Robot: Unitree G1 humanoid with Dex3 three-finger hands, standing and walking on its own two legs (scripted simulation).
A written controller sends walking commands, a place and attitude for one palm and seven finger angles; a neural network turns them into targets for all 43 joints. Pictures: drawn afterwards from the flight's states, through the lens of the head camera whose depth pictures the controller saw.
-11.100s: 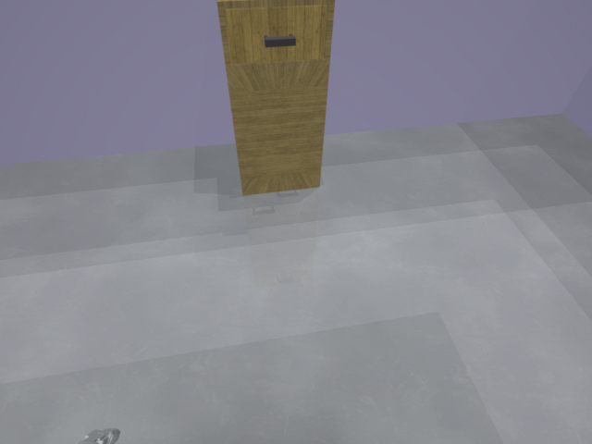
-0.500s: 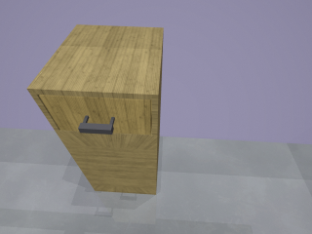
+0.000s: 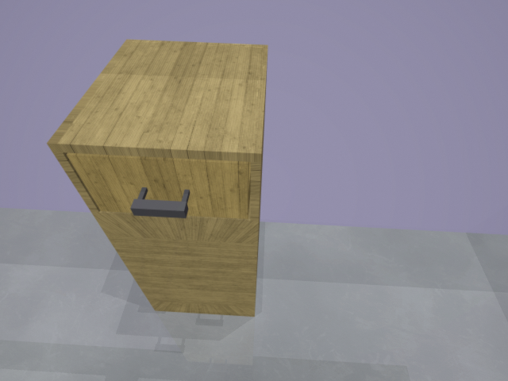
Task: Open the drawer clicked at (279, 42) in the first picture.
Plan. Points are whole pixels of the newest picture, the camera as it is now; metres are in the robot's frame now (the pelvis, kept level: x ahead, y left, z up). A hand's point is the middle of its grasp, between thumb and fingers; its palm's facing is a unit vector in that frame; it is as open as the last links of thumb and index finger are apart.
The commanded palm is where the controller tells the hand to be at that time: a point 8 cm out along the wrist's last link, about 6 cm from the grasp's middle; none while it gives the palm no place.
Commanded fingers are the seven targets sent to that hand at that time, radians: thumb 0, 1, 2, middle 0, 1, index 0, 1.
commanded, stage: shuffle to correct the standing spot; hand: left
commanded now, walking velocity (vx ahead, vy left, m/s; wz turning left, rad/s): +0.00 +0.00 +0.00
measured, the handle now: (162, 200) +0.45 +0.22 -0.02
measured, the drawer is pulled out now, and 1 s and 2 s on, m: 0.00 0.00 0.00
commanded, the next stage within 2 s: come to a stop and stand still in 0.30 s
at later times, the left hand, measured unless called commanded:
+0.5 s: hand out of the picture -0.01 +0.20 -0.19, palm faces +0.04 -0.98 -0.21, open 7.3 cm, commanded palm none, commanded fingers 0.00 0.90 0.90 -0.20 -0.30 -0.20 -0.30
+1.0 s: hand out of the picture -0.08 +0.16 -0.18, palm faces -0.01 -0.99 -0.17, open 7.3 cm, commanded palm none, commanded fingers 0.00 0.90 0.90 -0.20 -0.30 -0.20 -0.30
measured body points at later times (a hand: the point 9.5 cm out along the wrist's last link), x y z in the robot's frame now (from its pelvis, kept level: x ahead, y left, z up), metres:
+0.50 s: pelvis -0.06 +0.01 -0.01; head -0.03 +0.02 +0.43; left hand -0.01 +0.25 -0.17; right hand -0.04 -0.22 -0.17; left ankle -0.07 +0.12 -0.74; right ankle +0.00 -0.10 -0.74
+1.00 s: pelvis -0.06 +0.00 -0.01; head -0.04 +0.00 +0.44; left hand -0.08 +0.21 -0.17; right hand -0.08 -0.21 -0.17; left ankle -0.07 +0.12 -0.74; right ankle -0.11 -0.10 -0.74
